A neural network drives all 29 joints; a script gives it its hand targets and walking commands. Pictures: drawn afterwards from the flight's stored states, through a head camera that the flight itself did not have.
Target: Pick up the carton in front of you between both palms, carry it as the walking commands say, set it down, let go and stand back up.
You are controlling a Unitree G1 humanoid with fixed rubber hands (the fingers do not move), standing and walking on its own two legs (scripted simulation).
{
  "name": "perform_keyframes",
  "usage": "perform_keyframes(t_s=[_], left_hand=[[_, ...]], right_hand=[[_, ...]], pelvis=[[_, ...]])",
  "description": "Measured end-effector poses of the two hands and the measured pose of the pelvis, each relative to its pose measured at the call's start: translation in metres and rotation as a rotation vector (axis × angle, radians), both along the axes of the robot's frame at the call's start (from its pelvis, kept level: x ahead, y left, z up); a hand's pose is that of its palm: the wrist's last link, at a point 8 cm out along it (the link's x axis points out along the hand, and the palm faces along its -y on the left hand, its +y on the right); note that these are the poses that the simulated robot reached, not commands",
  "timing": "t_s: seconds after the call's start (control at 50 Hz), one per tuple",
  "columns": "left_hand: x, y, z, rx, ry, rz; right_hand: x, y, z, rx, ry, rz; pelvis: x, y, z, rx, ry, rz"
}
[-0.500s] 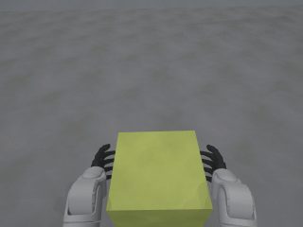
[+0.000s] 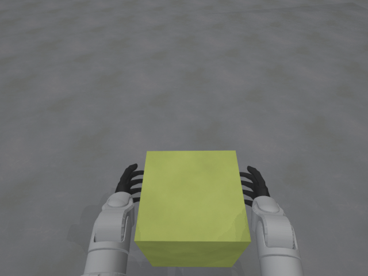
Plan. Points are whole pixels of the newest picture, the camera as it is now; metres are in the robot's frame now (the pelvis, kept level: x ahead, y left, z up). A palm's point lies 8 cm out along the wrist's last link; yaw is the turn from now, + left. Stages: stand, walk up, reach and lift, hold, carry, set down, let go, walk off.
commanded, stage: carry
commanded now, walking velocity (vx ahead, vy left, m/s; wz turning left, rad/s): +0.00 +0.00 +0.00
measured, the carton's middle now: (191, 212) +0.30 +0.00 -0.06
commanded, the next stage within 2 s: hold in 0.32 s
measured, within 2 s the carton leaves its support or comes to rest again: neither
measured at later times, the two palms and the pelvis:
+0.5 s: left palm (126, 197) +0.28 +0.14 +0.04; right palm (266, 204) +0.27 -0.16 +0.04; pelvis +0.00 +0.00 +0.01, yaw -3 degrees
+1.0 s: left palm (130, 196) +0.31 +0.14 -0.01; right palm (253, 200) +0.31 -0.15 -0.01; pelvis -0.05 +0.03 -0.02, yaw -4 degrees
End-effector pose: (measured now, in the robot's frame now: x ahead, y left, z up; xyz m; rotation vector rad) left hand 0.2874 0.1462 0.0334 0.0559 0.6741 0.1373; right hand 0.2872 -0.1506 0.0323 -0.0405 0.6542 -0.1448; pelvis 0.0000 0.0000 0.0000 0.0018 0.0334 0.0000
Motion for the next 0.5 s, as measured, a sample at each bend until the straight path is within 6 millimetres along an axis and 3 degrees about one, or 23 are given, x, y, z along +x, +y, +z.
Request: perform_keyframes(t_s=[0.32, 0.5], left_hand=[[0.001, 0.003, 0.004, 0.007, 0.015, 0.005], [-0.005, -0.007, 0.007, 0.011, 0.023, -0.059]], right_hand=[[0.004, 0.003, 0.004, -0.008, 0.015, 0.015], [-0.014, -0.008, 0.009, -0.009, 0.024, -0.029]], pelvis=[[0.004, 0.000, 0.001, 0.000, -0.002, 0.003], [0.000, 0.004, 0.008, -0.009, -0.130, -0.056]])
